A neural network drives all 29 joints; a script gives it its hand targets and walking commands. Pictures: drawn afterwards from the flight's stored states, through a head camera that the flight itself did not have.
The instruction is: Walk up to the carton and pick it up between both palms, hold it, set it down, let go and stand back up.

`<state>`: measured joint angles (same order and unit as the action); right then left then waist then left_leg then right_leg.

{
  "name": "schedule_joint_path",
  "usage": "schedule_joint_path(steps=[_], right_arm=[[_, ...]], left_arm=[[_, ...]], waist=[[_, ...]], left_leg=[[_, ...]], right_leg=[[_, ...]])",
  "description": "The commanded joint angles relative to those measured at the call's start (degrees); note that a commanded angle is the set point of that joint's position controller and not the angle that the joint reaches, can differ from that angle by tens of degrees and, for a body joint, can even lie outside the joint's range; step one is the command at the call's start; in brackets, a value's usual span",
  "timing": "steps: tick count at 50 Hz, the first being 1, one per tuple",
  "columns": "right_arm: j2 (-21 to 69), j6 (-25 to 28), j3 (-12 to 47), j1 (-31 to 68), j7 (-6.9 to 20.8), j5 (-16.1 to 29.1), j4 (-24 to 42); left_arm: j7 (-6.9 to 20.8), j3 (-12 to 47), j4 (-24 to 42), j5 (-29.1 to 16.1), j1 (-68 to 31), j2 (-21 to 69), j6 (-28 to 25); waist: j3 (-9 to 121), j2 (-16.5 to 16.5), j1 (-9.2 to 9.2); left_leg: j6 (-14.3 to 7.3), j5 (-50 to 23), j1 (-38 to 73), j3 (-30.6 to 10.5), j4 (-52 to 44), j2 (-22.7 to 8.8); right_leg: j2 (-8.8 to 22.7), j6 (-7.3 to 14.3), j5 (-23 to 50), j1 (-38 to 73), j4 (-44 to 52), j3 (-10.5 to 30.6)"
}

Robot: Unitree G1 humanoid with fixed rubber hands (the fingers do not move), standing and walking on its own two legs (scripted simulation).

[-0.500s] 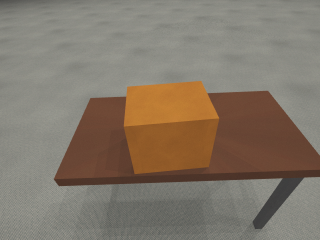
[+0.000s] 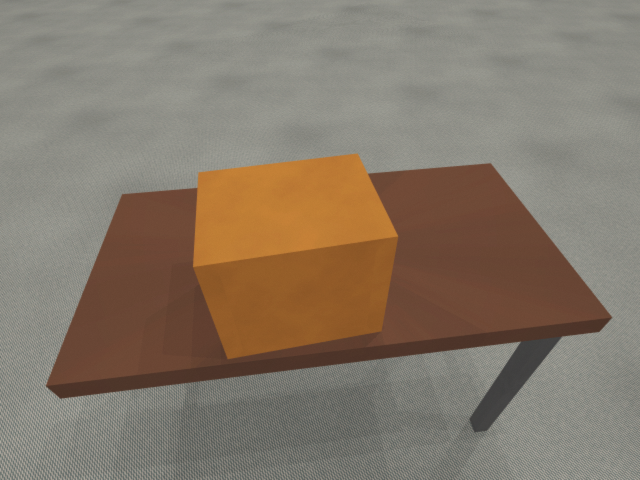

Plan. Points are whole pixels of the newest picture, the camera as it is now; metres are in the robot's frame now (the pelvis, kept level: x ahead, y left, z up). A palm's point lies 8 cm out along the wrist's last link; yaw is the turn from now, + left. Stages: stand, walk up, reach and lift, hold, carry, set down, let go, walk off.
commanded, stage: stand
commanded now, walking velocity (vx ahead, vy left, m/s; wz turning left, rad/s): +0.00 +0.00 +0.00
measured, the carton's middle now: (293, 255) +0.49 +0.04 +0.00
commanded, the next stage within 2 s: none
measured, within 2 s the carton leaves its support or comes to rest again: neither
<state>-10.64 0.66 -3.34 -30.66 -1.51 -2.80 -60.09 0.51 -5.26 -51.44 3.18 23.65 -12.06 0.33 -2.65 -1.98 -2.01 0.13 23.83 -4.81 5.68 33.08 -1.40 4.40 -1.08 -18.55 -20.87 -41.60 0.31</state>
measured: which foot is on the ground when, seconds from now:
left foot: down 0.00-0.02, up 0.04-0.28, down 0.30-1.00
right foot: up 0.00-0.00, down 0.02-1.00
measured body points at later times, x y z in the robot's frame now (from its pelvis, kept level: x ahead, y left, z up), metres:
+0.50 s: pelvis +0.08 +0.02 -0.01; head +0.09 +0.03 +0.44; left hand +0.13 +0.28 -0.14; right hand +0.19 -0.23 -0.12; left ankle +0.10 +0.14 -0.72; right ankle +0.07 -0.12 -0.72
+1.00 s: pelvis +0.09 +0.03 +0.01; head +0.10 +0.03 +0.46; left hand +0.14 +0.29 -0.12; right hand +0.16 -0.22 -0.12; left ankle +0.10 +0.14 -0.72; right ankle +0.07 -0.12 -0.72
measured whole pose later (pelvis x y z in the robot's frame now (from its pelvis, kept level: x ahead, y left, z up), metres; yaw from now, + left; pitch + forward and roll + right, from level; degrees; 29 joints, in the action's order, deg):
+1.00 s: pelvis +0.09 +0.03 +0.01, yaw +3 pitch -2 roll +0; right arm -13.9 -0.2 0.9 -15.7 -0.2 0.6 -50.0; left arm -0.4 1.4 -50.8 -0.1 15.0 -14.3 0.2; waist -3.2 -0.3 -0.3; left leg -0.5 14.3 -12.9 2.9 29.0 -0.9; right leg 3.4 -3.0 -17.4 -8.1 -27.4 -0.7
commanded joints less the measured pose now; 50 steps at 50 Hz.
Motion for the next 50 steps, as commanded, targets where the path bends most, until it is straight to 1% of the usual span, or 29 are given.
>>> schedule_joint_path(steps=[1, 2, 3, 4, 5, 6, 7, 9, 10, 11, 12, 13, 14, 15, 16, 17, 18, 19, 20, 21, 22, 23, 24, 25, 26, 27, 29, 35, 50], right_arm=[[-7.41, 0.0, 0.15, -0.17, 0.53, 1.19, 5.38], [-3.64, 0.15, 1.71, -2.61, 0.73, 1.66, 8.09], [-6.38, -1.2, 0.57, -1.82, 0.38, -0.18, 8.64], [-8.42, -2.09, 0.18, 0.66, 0.5, -0.8, 9.82], [-7.71, -2.47, 0.29, 2.02, 0.54, -0.55, 10.19], [-7.79, -2.47, 0.05, 1.17, 0.51, -0.08, 10.23], [-8.53, -2.39, -0.48, 0.11, 0.62, 0.02, 10.57], [-7.55, -2.38, -0.62, -0.9, 1.21, 0.36, 11.37], [-6.61, -2.33, -0.41, -0.62, 1.37, 0.59, 11.84], [-5.91, -2.11, -0.26, -0.64, 1.44, 0.88, 12.11], [-6.1, -1.71, -0.46, -1.06, 1.48, 1.1, 12.18], [-7.11, -1.27, -0.93, -2.4, 1.51, 1.07, 11.98], [-8.99, -0.7, -1.44, -2.72, 1.42, 0.99, 12.65], [-12.46, -0.12, -2.14, -0.69, 1.28, 0.8, 14.48], [-18.04, 0.32, -2.69, 4.87, 1.0, 1.6, 17.83], [-19.0, -0.24, -3.07, 6.13, 0.82, 3.18, 17.47], [-17.53, -0.42, -2.19, 10.31, 0.41, 3.25, 18.24], [-16.61, -0.72, -1.33, 13.38, 0.22, 2.94, 18.61], [-16.17, -1.17, -0.62, 15.65, 0.26, 2.49, 19.03], [-15.49, -1.4, 0.37, 17.05, 0.64, 2.69, 19.28], [-13.19, -1.32, 1.19, 15.77, 1.11, 3.18, 19.81], [-10.85, -1.53, 1.61, 12.59, 1.23, 3.78, 19.79], [-11.09, -1.46, 1.67, 11.98, 1.09, 3.14, 18.5], [-12.33, -1.1, 1.55, 12.7, 1.09, 3.15, 18.05], [-13.11, -0.67, 1.46, 13.18, 1.12, 3.37, 17.77], [-13.71, -0.38, 1.34, 13.65, 1.17, 3.34, 17.74], [-13.65, 0.0, 1.51, 14.45, 1.12, 3.36, 18.0], [-13.23, 0.1, 1.77, 16.1, 0.99, 3.5, 17.87], [-12.57, 0.68, 1.59, 13.8, 0.77, 3.39, 13.98]], left_arm=[[-2.04, -1.57, 3.28, -0.01, 10.42, -6.44, -2.97], [-2.57, -2.56, 4.17, 0.49, 12.9, -13.92, -3.26], [-2.9, -3.14, 2.66, -0.6, 15.49, -15.54, -2.51], [-3.26, -2.34, 3.78, -0.89, 10.67, -15.09, -2.26], [-3.66, -2.14, 4.99, -0.73, 6.19, -15.36, -2.14], [-3.98, -1.62, 6.02, -0.1, 2.77, -14.51, -2.19], [-4.17, -0.83, 6.57, 0.28, 0.08, -13.01, -2.51], [-4.08, 0.13, 7.09, 0.58, -3.51, -11.8, -2.95], [-3.96, 0.43, 7.36, 0.35, -4.82, -11.89, -3.02], [-3.71, 0.65, 7.77, 0.0, -5.93, -12.15, -2.75], [-3.35, 0.76, 8.12, -0.31, -6.59, -12.9, -2.2], [-2.97, 1.29, 8.19, -1.11, -7.59, -13.4, -1.56], [-2.48, 2.11, 8.71, -2.15, -8.44, -13.04, -1.05], [-2.08, 3.03, 9.6, -2.99, -6.4, -10.75, -0.83], [-1.93, 4.29, 11.17, -4.04, -2.26, -6.53, -0.62], [-2.61, 3.48, 9.33, -3.76, -2.66, -7.89, 0.88], [-2.45, 3.4, 8.92, -3.17, -3.81, -8.82, 1.5], [-2.33, 3.65, 8.22, -3.07, -3.56, -8.12, 1.31], [-2.37, 3.72, 7.37, -3.15, -1.71, -8.02, 0.67], [-2.31, 3.6, 6.76, -2.94, -0.06, -9.1, -0.39], [-2.17, 3.13, 6.74, -2.11, -1.49, -11.37, -1.18], [-1.7, 2.47, 7.13, -3.2, -6.04, -15.35, -1.46], [-1.19, 2.69, 7.25, -3.74, -8.05, -14.53, -1.64], [-0.9, 3.54, 7.54, -3.81, -7.97, -12.19, -1.75], [-0.99, 3.83, 7.48, -3.36, -7.38, -11.14, -1.55], [-1.08, 4.07, 7.48, -3.31, -6.88, -10.95, -1.47], [-1.12, 4.11, 7.39, -3.17, -6.2, -11.17, -1.44], [-1.06, 4.2, 7.57, -3.33, -6.75, -11.11, -1.36], [-1.46, 4.25, 4.22, -3.27, -6.74, -10.97, -1.4]], waist=[[-5.22, -2.0, 5.63], [-2.13, -14.88, 5.98], [-2.28, -11.94, 7.24], [-6.18, -6.97, 6.04], [-8.58, -4.8, 5.74], [-8.29, -4.37, 4.46], [-7.87, -4.88, 3.04], [-6.87, -6.0, 1.56], [-6.39, -6.9, 1.19], [-5.14, -8.22, 0.94], [-3.1, -9.15, 0.75], [-1.28, -7.15, -0.5], [-0.18, -3.47, -1.69], [0.85, 4.3, -1.23], [2.54, 15.06, 2.0], [2.63, 14.84, -0.01], [-1.69, 12.18, 1.12], [-3.03, 11.09, 1.85], [-1.74, 11.62, 3.72], [-0.03, 11.14, 5.48], [1.39, 7.65, 4.26], [1.78, 2.6, -0.04], [3.01, 2.46, -0.4], [3.46, 2.8, 0.49], [3.8, 2.88, 1.19], [4.43, 2.81, 1.31], [5.65, 2.74, 1.63], [4.11, 2.16, 1.92], [1.93, 2.3, 2.04]], left_leg=[[-6.07, 0.87, -26.63, -5.32, 4.89, -4.89], [-0.68, 7.61, -31.56, 1.6, 22.49, 2.64], [0.04, 13.8, -29.49, -4.02, 33.81, 1.2], [0.5, 10.59, -31.51, -7.21, 38.41, -1.19], [0.96, 7.5, -33.1, -8.43, 40.77, -3.07], [1.17, 5.67, -31.96, -9.89, 40.09, -4.45], [1.4, 4.63, -29.29, -11.52, 37.63, -5.79], [1.76, 3.87, -23.08, -11.53, 29.09, -6.44], [1.61, 3.56, -19.81, -10.75, 22.42, -6.77], [1.25, 2.82, -15.18, -8.87, 15.89, -6.18], [0.98, 0.31, -10.81, -5.81, 11.97, -4.06], [0.59, -7.91, -5.34, -2.59, 6.35, -1.92], [-0.03, -18.0, -0.22, -2.07, 0.24, -0.58], [-1.65, -23.12, 0.33, -8.85, -4.33, -3.37], [-7.95, -24.13, -7.76, -26.89, -12.38, -15.94], [-14.75, -15.81, -15.39, -31.57, -15.71, -19.63], [-15.94, -14.32, -17.79, -31.1, -15.55, -18.72], [-15.06, -17.18, -18.24, -26.79, -13.3, -17.27], [-11.97, -19.92, -18.22, -21.88, -10.58, -15.04], [-7.69, -21.54, -19.09, -17.01, -7.22, -12.67], [-4.08, -21.73, -18.4, -13.2, -2.35, -9.2], [-2.09, -18.81, -10.54, -8.03, -1.45, -3.82], [-2.04, -20.48, -4.48, -8.82, -2.0, -4.59], [-2.68, -23.59, -4.38, -9.61, -2.7, -5.43], [-3.08, -27.35, -4.63, -9.74, -2.71, -5.96], [-3.42, -29.78, -4.03, -9.74, -2.82, -6.31], [-3.67, -31.41, -3.85, -9.46, -3.68, -6.61], [-3.12, -27.7, -4.66, -8.56, -6.51, -5.89], [-2.43, -23.7, -5.91, -8.83, -10.48, -5.15]], right_leg=[[-1.66, 1.69, 5.69, 22.07, 12.01, 2.07], [13.93, 9.21, -7.38, 22.25, 22.9, 28.19], [20.44, 16.8, -14.95, 16.12, 29.31, 40.05], [20.79, 18.86, -16.91, 12.23, 30.45, 39.64], [20.4, 19.88, -14.22, 9.81, 29.06, 34.49], [19.41, 19.25, -11.36, 8.45, 27.57, 30.21], [18.59, 17.89, -7.1, 6.52, 26.17, 25.87], [15.97, 15.34, 2.02, 3.47, 23.32, 17.37], [14.57, 14.09, 8.3, 2.14, 20.81, 12.99], [12.64, 12.58, 14.16, 0.42, 17.84, 8.66], [11.06, 11.55, 18.31, -0.67, 14.56, 6.19], [9.79, 10.45, 19.91, -2.88, 10.49, 4.04], [8.15, 8.43, 17.77, -6.58, 6.12, 2.12], [4.5, 5.01, 11.66, -8.29, -0.06, -0.72], [-2.34, 0.04, -5.55, -5.05, -7.08, -4.77], [-2.64, -0.45, -19.46, 1.22, -12.29, -0.86], [-1.76, -0.59, -17.11, -0.2, -12.96, 1.0], [-1.12, -0.3, -13.4, 0.08, -9.03, 1.21], [-0.42, 0.26, -7.71, 3.51, -0.54, 0.85], [1.01, 1.06, 4.79, 8.77, 11.02, 2.12], [3.15, 2.24, 12.28, 10.01, 14.95, 7.66], [4.2, 3.53, 12.49, 2.75, 14.71, 10.03], [3.33, 3.45, 12.35, 0.49, 14.22, 7.79], [1.79, 2.66, 13.4, 2.53, 13.65, 5.19], [1.42, 2.34, 15.4, 4.82, 13.59, 4.17], [1.44, 2.26, 16.65, 5.87, 13.53, 3.68], [1.58, 2.27, 18.19, 8.19, 13.71, 3.15], [1.85, 1.95, 15.85, 9.37, 16.24, 2.45], [2.24, 1.5, 11.4, 11.23, 19.16, 1.72]])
